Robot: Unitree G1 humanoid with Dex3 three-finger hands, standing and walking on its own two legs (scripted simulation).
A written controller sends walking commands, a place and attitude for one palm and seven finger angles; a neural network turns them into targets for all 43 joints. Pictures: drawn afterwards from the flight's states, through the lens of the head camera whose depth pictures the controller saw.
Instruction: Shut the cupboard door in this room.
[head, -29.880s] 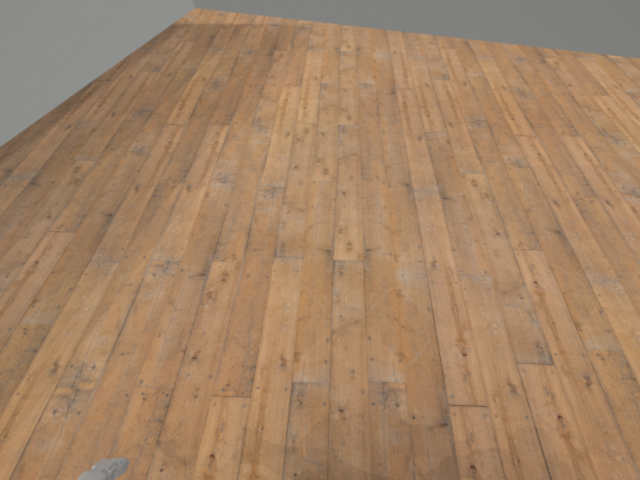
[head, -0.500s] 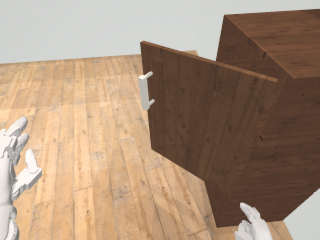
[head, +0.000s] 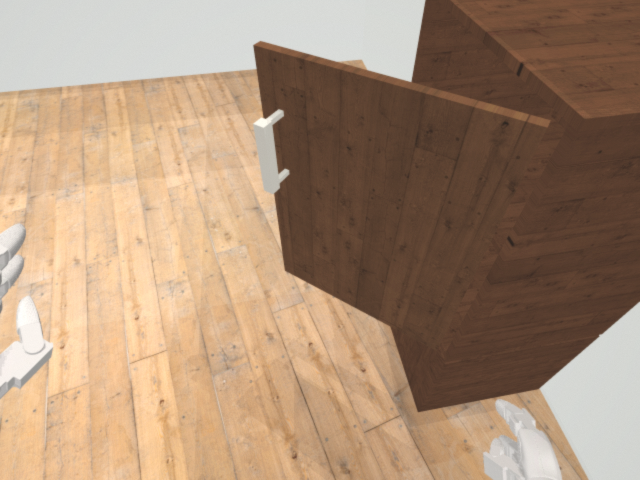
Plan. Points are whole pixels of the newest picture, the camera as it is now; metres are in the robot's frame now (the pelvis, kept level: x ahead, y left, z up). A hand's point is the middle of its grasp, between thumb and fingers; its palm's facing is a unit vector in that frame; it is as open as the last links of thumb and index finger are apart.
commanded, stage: step back with the hand held close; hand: left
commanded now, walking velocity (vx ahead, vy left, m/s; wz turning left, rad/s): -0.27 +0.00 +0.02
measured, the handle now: (274, 152) +0.63 +0.13 +0.05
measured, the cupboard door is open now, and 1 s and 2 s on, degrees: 48 48 48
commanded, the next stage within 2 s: stop stepping back and stand still in 1.22 s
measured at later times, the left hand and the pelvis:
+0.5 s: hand out of the picture +0.13 +0.28 +0.16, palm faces +0.49 -0.76 -0.42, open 7.4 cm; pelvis -0.07 +0.01 -0.02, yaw +1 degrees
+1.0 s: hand out of the picture +0.07 +0.28 +0.17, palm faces +0.49 -0.73 -0.47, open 7.4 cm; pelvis -0.11 +0.01 -0.02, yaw +6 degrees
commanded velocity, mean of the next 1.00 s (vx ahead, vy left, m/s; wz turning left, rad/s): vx -0.35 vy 0.00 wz -0.02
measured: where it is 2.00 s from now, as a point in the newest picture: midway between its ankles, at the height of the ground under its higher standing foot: outside the picture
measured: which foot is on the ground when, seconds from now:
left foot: down 0.00-1.00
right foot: down 0.00-0.94, up 0.96-1.00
